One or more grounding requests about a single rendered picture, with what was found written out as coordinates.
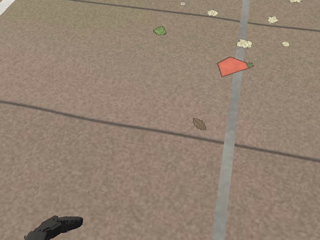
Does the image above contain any left robot hand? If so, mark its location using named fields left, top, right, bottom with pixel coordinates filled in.
left=24, top=215, right=83, bottom=240

